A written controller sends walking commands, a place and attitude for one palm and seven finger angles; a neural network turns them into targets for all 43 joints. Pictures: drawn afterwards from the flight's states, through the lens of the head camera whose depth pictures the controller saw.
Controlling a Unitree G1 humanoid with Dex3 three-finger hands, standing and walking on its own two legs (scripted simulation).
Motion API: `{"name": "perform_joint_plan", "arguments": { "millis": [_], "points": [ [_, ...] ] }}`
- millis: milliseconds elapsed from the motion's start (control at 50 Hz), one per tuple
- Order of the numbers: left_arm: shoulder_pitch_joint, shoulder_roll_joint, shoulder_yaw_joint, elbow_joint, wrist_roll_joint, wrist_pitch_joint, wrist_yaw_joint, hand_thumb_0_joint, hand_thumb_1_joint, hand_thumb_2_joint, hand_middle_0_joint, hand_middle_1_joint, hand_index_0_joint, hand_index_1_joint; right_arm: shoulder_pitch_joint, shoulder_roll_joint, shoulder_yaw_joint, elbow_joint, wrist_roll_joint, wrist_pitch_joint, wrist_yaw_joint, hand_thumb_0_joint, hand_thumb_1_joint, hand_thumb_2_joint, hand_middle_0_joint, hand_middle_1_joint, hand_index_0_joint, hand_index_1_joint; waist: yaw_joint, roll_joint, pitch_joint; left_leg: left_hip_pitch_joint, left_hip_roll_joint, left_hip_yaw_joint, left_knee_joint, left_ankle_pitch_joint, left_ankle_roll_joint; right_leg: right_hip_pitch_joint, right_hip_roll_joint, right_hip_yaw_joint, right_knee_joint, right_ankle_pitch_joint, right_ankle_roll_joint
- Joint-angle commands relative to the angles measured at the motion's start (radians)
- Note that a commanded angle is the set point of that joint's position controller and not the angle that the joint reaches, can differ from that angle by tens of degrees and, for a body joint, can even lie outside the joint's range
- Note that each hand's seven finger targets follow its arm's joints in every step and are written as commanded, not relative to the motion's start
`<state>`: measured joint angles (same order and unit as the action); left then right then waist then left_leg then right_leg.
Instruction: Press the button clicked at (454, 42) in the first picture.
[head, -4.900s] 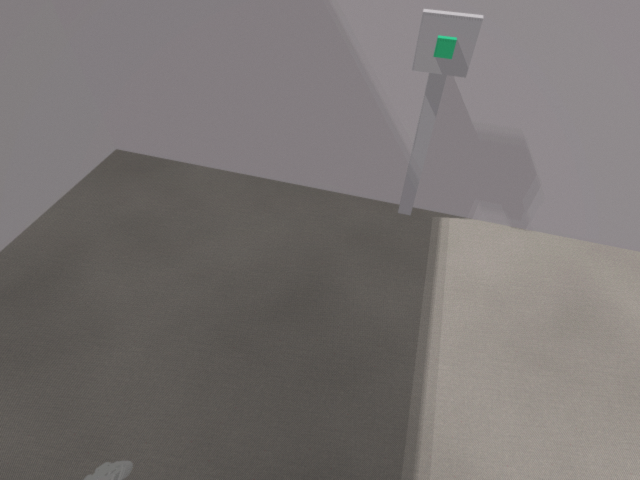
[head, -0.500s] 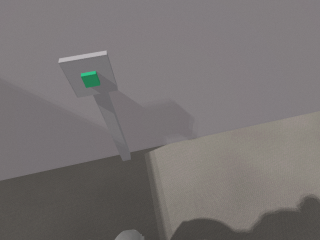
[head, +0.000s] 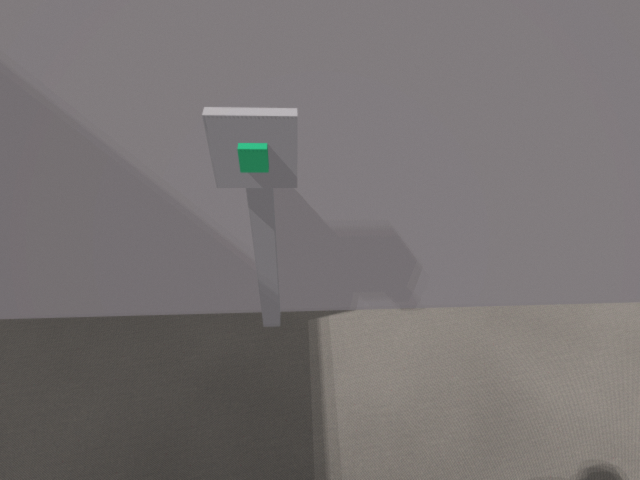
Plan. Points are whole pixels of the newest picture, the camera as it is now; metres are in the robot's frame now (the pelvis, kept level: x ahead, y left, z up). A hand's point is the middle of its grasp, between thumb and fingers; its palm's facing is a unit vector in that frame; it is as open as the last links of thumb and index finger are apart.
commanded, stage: take the last steps up to it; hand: left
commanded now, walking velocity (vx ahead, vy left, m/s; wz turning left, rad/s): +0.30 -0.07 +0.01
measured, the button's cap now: (253, 157) +0.70 +0.19 -0.01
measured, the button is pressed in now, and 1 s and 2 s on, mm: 0 0 0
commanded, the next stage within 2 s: come to a stop and stand still in 0.52 s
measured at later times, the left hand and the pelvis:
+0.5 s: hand out of the picture +0.06 +0.10 -0.17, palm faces +0.12 -0.98 -0.13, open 7.3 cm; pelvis +0.14 -0.03 +0.00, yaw +3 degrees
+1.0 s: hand (205, 390) +0.28 +0.21 -0.18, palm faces +0.08 -0.97 -0.21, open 7.3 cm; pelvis +0.20 +0.00 +0.00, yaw +0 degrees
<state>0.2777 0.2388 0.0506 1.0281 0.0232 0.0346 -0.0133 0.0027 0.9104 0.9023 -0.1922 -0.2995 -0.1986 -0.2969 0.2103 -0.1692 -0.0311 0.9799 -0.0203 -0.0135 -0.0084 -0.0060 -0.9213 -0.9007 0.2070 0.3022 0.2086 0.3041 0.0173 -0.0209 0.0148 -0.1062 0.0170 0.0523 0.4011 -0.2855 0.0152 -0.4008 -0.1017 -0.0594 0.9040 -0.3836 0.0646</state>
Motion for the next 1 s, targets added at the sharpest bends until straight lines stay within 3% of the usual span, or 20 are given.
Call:
{"name": "perform_joint_plan", "arguments": {
  "millis": [0,60,80,100,120,140,180,220,280,420,500,540,560,580,600,620,680,700,860,980],
  "points": [
    [-0.100,0.031,-0.001,-0.090,0.003,-0.038,-0.008,0.000,0.900,0.900,-0.200,-0.300,-0.200,-0.300,0.095,-0.193,-0.051,0.000,-0.013,-0.011,-0.011,0.000,-0.900,-0.900,0.200,0.300,0.200,0.300,-0.063,0.175,0.102,-0.032,0.258,-0.227,-0.193,-0.010,0.150,-0.043,0.008,-0.028,-0.184,-0.015,-0.011],
    [0.007,0.028,0.009,-0.050,0.002,-0.049,-0.011,0.000,0.900,0.900,-0.200,-0.300,-0.200,-0.300,0.056,-0.192,-0.048,0.007,-0.011,-0.010,-0.010,0.000,-0.900,-0.900,0.200,0.300,0.200,0.300,-0.002,0.155,0.075,-0.144,0.228,-0.189,-0.106,-0.081,0.112,0.169,0.045,-0.054,-0.342,0.086,-0.024],
    [0.080,0.046,0.015,-0.021,0.004,-0.058,-0.007,0.000,0.900,0.900,-0.200,-0.300,-0.200,-0.300,0.054,-0.175,-0.045,0.014,-0.007,-0.010,-0.008,0.000,-0.900,-0.900,0.200,0.300,0.200,0.300,0.031,0.078,0.046,-0.209,0.182,-0.159,0.000,-0.108,0.081,0.304,0.050,-0.043,-0.435,0.131,-0.034],
    [0.181,0.096,0.026,0.012,0.011,-0.073,0.000,0.000,0.900,0.900,-0.200,-0.300,-0.200,-0.300,0.059,-0.133,-0.034,0.011,0.000,-0.015,-0.004,0.000,-0.900,-0.900,0.200,0.300,0.200,0.300,0.076,-0.069,0.003,-0.328,0.100,-0.063,0.208,-0.159,0.038,0.455,-0.054,0.089,-0.523,0.029,-0.065],
    [0.268,0.195,0.047,0.033,0.013,-0.081,0.011,0.000,0.900,0.900,-0.200,-0.300,-0.200,-0.300,0.046,-0.065,-0.015,-0.024,0.007,-0.021,0.001,0.000,-0.900,-0.900,0.200,0.300,0.200,0.300,0.108,-0.372,-0.014,-0.538,-0.018,0.045,0.511,-0.312,-0.001,0.556,-0.289,0.450,-0.681,-0.070,-0.161],
    [0.292,0.190,0.041,0.033,-0.004,-0.076,0.021,0.000,0.900,0.900,-0.200,-0.300,-0.200,-0.300,-0.009,-0.120,-0.027,-0.045,0.000,-0.018,0.004,0.000,-0.900,-0.900,0.200,0.300,0.200,0.300,0.123,-0.253,0.004,-0.568,0.020,-0.045,0.651,-0.321,0.011,0.481,-0.339,0.526,-0.750,-0.143,-0.214],
    [0.174,0.120,0.032,0.019,-0.006,-0.084,0.026,0.000,0.900,0.900,-0.200,-0.300,-0.200,-0.300,-0.020,-0.122,-0.041,-0.017,-0.003,-0.015,0.014,0.000,-0.900,-0.900,0.200,0.300,0.200,0.300,0.068,-0.192,0.090,-0.573,0.078,-0.066,0.761,-0.140,0.015,0.350,-0.289,0.437,-0.782,-0.210,-0.199],
    [0.092,0.046,0.006,-0.001,-0.005,-0.094,0.028,0.000,0.900,0.900,-0.200,-0.300,-0.200,-0.300,0.029,-0.098,-0.040,0.023,-0.008,-0.007,0.020,0.000,-0.900,-0.900,0.200,0.300,0.200,0.300,0.007,-0.069,0.122,-0.515,0.109,-0.057,0.747,-0.016,-0.007,0.250,-0.217,0.246,-0.763,-0.017,-0.178],
    [0.119,0.007,-0.009,0.021,-0.004,-0.108,0.030,0.000,0.900,0.900,-0.200,-0.300,-0.200,-0.300,0.082,-0.054,-0.037,0.054,-0.008,0.007,0.024,0.000,-0.900,-0.900,0.200,0.300,0.200,0.300,-0.022,-0.067,0.120,-0.480,0.101,-0.017,0.693,0.057,-0.031,0.235,-0.159,0.099,-0.755,0.217,-0.170],
    [0.204,0.014,-0.013,0.080,0.000,-0.119,0.039,0.000,0.900,0.900,-0.200,-0.300,-0.200,-0.300,-0.032,-0.026,-0.026,0.020,0.000,-0.003,0.032,0.000,-0.900,-0.900,0.200,0.300,0.200,0.300,-0.002,-0.088,0.094,-0.509,0.097,0.046,0.444,0.082,-0.040,0.367,-0.151,0.028,-0.690,0.557,-0.201],
    [0.233,0.016,-0.009,0.113,0.004,-0.107,0.046,0.000,0.900,0.900,-0.200,-0.300,-0.200,-0.300,-0.079,-0.006,-0.018,0.012,0.004,-0.021,0.030,0.000,-0.900,-0.900,0.200,0.300,0.200,0.300,0.016,-0.118,0.097,-0.391,0.059,0.085,0.286,0.043,-0.009,0.383,-0.159,0.020,-0.611,0.695,-0.190],
    [0.207,0.021,-0.006,0.115,-0.001,-0.104,0.048,0.000,0.900,0.900,-0.200,-0.300,-0.200,-0.300,0.038,-0.026,-0.022,0.048,0.001,-0.029,0.017,0.000,-0.900,-0.900,0.200,0.300,0.200,0.300,-0.044,-0.103,0.035,-0.213,0.013,0.112,0.174,0.100,0.009,0.369,-0.121,-0.024,-0.460,0.803,-0.161],
    [0.203,0.015,-0.008,0.116,-0.006,-0.101,0.049,0.000,0.900,0.900,-0.200,-0.300,-0.200,-0.300,0.157,-0.057,-0.030,0.088,-0.004,-0.036,0.010,0.000,-0.900,-0.900,0.200,0.300,0.200,0.300,-0.092,-0.055,-0.037,-0.044,0.013,0.099,0.095,0.202,0.019,0.329,-0.093,-0.047,-0.290,0.777,-0.133],
    [0.241,-0.023,-0.011,0.104,-0.014,-0.096,0.046,0.000,0.900,0.900,-0.200,-0.300,-0.200,-0.300,0.264,-0.153,-0.049,0.109,-0.014,-0.043,0.000,0.000,-0.900,-0.900,0.200,0.300,0.200,0.300,-0.118,0.122,-0.140,0.201,0.198,-0.114,0.096,0.396,0.086,0.123,-0.007,-0.085,-0.074,0.439,-0.087],
    [0.264,-0.065,-0.025,0.083,-0.026,-0.095,0.041,0.000,0.900,0.900,-0.200,-0.300,-0.200,-0.300,0.342,-0.234,-0.060,0.120,-0.006,-0.040,-0.010,0.000,-0.900,-0.900,0.200,0.300,0.200,0.300,-0.120,0.326,-0.229,0.339,0.445,-0.402,0.014,0.670,0.211,-0.066,0.099,-0.086,0.210,-0.214,-0.057],
    [0.226,-0.036,-0.019,0.074,-0.017,-0.086,0.052,0.000,0.900,0.900,-0.200,-0.300,-0.200,-0.300,0.293,-0.217,-0.048,0.114,0.005,-0.024,-0.017,0.000,-0.900,-0.900,0.200,0.300,0.200,0.300,-0.100,0.211,-0.208,0.237,0.469,-0.366,-0.022,0.703,0.246,-0.051,0.067,0.017,0.305,-0.259,-0.079],
    [0.145,-0.074,-0.022,0.087,-0.012,-0.051,0.056,0.000,0.900,0.900,-0.200,-0.300,-0.200,-0.300,0.064,-0.097,-0.009,0.067,0.007,-0.029,-0.042,0.000,-0.900,-0.900,0.200,0.300,0.200,0.300,-0.023,0.079,0.041,-0.106,0.366,-0.158,-0.069,0.885,0.165,0.015,-0.013,0.070,0.177,-0.112,-0.032],
    [0.154,-0.072,-0.020,0.090,-0.009,-0.033,0.055,0.000,0.900,0.900,-0.200,-0.300,-0.200,-0.300,0.054,-0.092,-0.005,0.071,0.007,-0.028,-0.046,0.000,-0.900,-0.900,0.200,0.300,0.200,0.300,-0.012,0.083,0.050,-0.126,0.347,-0.118,-0.083,0.922,0.141,0.042,-0.013,0.073,0.143,-0.082,-0.021],
    [0.102,0.005,0.039,-0.013,0.005,0.046,0.050,0.000,0.900,0.900,-0.200,-0.300,-0.200,-0.300,-0.005,-0.137,-0.044,0.010,0.008,0.004,-0.054,0.000,-0.900,-0.900,0.200,0.300,0.200,0.300,0.005,0.145,-0.050,-0.087,0.323,-0.020,-0.062,0.790,0.135,-0.088,0.065,0.110,0.376,0.057,0.003],
    [0.000,0.017,0.033,-0.075,0.003,0.045,0.042,0.000,0.900,0.900,-0.200,-0.300,-0.200,-0.300,0.010,-0.137,-0.054,-0.008,-0.001,0.012,-0.038,0.000,-0.900,-0.900,0.200,0.300,0.200,0.300,-0.024,0.217,-0.036,-0.080,0.292,-0.045,-0.089,0.463,0.150,-0.089,0.057,0.081,0.219,0.035,0.013]
  ]
}}
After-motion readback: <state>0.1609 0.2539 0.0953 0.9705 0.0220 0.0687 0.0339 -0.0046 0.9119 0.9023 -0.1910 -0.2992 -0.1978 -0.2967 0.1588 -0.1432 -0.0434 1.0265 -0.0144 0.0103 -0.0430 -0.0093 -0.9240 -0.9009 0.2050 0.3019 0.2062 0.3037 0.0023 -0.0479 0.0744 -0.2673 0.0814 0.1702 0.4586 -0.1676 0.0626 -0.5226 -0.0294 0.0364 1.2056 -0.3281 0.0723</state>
